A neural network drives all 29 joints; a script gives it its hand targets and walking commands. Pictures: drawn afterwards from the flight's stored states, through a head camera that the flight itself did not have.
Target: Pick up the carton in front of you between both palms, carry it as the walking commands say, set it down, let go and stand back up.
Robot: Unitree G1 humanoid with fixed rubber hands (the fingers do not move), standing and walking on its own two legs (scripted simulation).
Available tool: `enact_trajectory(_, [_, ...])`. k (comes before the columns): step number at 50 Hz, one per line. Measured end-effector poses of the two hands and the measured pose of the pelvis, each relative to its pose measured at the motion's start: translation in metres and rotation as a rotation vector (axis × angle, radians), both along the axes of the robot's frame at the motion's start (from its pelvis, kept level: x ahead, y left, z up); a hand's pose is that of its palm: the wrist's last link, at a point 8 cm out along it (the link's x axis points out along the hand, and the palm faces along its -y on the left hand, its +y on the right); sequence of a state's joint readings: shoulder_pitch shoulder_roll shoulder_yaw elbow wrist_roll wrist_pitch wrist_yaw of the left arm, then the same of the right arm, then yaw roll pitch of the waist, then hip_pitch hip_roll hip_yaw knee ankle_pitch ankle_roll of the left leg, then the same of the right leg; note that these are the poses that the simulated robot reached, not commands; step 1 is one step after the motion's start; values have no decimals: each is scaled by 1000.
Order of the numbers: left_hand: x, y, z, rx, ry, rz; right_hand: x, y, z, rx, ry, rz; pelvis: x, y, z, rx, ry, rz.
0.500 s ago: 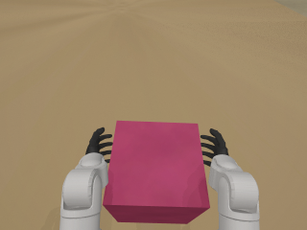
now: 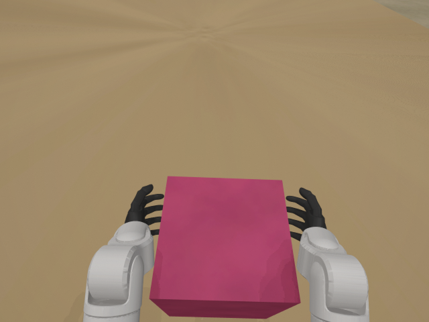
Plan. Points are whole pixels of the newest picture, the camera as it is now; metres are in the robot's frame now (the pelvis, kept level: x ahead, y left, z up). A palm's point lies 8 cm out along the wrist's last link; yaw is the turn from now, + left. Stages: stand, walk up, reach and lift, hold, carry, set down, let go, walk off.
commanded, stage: carry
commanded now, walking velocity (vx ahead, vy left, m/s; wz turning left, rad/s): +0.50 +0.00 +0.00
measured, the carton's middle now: (221, 253) +0.28 +0.00 -0.01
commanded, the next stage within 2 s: none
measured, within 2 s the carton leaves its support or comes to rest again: neither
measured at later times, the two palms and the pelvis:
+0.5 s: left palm (182, 121) +0.58 +0.12 +0.10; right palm (291, 130) +0.58 -0.16 +0.09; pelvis +0.33 -0.02 -0.02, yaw +0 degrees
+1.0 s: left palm (191, 78) +0.84 +0.13 +0.09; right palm (277, 82) +0.83 -0.16 +0.11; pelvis +0.58 -0.01 -0.01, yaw -3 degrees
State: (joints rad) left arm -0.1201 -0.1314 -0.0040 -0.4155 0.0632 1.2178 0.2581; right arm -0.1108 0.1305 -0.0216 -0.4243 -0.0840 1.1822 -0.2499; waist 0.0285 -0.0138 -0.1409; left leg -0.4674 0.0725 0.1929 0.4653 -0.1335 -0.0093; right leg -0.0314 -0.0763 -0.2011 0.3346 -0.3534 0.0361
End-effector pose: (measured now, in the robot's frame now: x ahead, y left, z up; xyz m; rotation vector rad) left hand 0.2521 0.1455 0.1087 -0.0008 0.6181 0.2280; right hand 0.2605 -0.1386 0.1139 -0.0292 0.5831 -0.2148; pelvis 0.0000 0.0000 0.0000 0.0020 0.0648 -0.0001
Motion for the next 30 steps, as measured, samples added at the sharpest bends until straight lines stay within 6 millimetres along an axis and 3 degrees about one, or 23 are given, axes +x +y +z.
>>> enact_trajectory(3, [49,6,-7,-16,-28,-27,39,6,-4,-17,-16,-31,45,13,-12,13,-5,-27])
enact_trajectory(8, [112,1,-10,1,65,-92,81,4,-14,0,95,-85,98,24,2,-13,9,-60])
enact_trajectory(13, [171,-7,-7,3,77,-126,132,-3,-7,3,107,-118,153,24,13,-26,16,-50])
enact_trajectory(21, [274,-15,5,22,-30,-54,256,-13,0,30,1,-49,269,0,-1,-9,4,-37])
enact_trajectory(25, [332,-27,-13,51,5,-24,323,-26,-23,47,26,-15,334,-19,-17,-32,0,-4])
enact_trajectory(30, [377,-30,-31,39,151,23,382,-28,-38,28,168,33,385,-34,0,8,7,26])
